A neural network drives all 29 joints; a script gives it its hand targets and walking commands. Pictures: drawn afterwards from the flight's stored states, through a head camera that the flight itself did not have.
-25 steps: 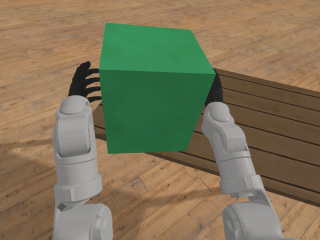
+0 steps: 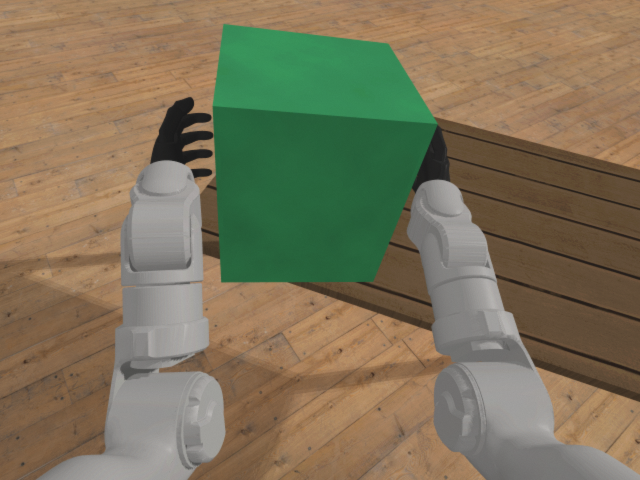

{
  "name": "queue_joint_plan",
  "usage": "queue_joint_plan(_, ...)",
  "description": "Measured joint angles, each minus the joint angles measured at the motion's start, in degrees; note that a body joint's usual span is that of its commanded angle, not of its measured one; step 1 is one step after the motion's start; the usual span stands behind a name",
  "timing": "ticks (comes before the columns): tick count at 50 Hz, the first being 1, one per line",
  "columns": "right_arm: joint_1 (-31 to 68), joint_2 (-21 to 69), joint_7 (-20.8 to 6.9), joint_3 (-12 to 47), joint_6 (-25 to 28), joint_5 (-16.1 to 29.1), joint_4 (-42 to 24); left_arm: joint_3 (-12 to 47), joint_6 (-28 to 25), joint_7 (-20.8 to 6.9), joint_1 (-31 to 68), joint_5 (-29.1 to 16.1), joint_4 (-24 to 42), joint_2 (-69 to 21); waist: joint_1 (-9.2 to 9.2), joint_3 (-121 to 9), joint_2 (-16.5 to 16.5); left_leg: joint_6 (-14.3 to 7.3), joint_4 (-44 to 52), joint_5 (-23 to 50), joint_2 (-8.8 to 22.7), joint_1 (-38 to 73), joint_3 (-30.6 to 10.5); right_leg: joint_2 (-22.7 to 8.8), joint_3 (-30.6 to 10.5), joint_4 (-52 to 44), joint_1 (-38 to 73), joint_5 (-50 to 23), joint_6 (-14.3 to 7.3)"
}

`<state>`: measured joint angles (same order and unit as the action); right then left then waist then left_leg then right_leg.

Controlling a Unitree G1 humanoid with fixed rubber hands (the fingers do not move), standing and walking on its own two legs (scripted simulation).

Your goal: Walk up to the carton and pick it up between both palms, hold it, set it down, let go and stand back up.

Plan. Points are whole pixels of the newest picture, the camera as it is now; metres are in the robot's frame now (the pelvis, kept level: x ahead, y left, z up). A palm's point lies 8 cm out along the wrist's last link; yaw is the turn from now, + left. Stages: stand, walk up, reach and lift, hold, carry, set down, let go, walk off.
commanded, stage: hold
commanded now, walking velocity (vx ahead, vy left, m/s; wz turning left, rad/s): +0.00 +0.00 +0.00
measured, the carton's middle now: (304, 163) +0.46 -0.01 +0.14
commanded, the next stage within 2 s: none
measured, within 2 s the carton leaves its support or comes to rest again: neither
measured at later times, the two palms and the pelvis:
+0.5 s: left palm (155, 184) +0.36 +0.15 +0.19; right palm (425, 193) +0.37 -0.14 +0.17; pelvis +0.00 +0.00 +0.00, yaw +0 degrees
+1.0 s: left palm (178, 151) +0.39 +0.13 +0.22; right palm (446, 172) +0.39 -0.16 +0.19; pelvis +0.03 -0.01 +0.01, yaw +0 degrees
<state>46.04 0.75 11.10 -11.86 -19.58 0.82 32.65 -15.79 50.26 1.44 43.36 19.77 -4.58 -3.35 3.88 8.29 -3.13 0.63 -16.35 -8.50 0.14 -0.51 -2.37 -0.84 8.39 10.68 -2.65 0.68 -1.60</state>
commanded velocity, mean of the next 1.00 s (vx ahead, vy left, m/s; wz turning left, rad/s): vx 0.00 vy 0.00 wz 0.00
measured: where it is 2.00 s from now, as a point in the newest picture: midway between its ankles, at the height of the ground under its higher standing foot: outside the picture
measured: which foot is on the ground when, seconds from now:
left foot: down 0.00-1.00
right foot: down 0.00-1.00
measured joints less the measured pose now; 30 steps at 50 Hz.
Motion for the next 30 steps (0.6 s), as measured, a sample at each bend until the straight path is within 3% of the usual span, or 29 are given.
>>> queue_joint_plan(6, -6.05, -0.53, 3.03, 5.22, 0.04, 2.77, -8.97, 1.31, -1.75, 0.09, -4.80, -0.34, 6.48, -1.37, 1.32, -1.67, 1.54, 0.25, 0.72, -0.72, 0.97, 0.94, -0.30, 1.26, 0.29, -4.04, 2.53, -0.74, -0.20)
queue_joint_plan(11, -11.38, -0.82, 7.01, 10.17, -2.11, 6.49, -17.10, 0.73, 0.25, -3.43, -8.72, 0.91, 13.39, -2.27, 2.52, -0.67, 0.55, -0.33, 3.38, -0.14, 0.95, 5.98, -0.18, 1.33, 0.17, -5.68, 7.06, -0.51, -0.07)
queue_joint_plan(15, -11.62, -1.11, 7.33, 10.66, -3.03, 7.77, -16.08, 0.39, 2.27, -4.79, -8.51, 2.07, 12.99, -2.26, 1.86, 0.68, -0.04, 0.33, 4.35, -0.29, 1.04, 8.42, 0.03, 1.31, 0.00, -4.88, 8.58, 0.03, -0.08)
queue_joint_plan(21, -10.01, -0.50, 6.42, 9.61, -2.68, 7.38, -12.92, 0.94, 3.36, -3.53, -7.70, 1.73, 11.68, -1.25, 0.42, 1.81, -0.74, 0.35, 3.12, 0.06, 0.68, 6.91, 0.11, 0.91, -0.08, -4.03, 7.28, -0.46, -0.09)
queue_joint_plan(30, -6.53, 0.52, 4.54, 6.59, -1.51, 4.32, -10.94, 1.31, 1.40, -2.14, -5.72, 1.09, 10.12, -0.22, -0.05, 1.43, -1.51, 0.22, 1.08, 0.37, 0.26, 3.27, -0.18, 0.46, 0.21, -3.34, 4.40, -1.41, -0.05)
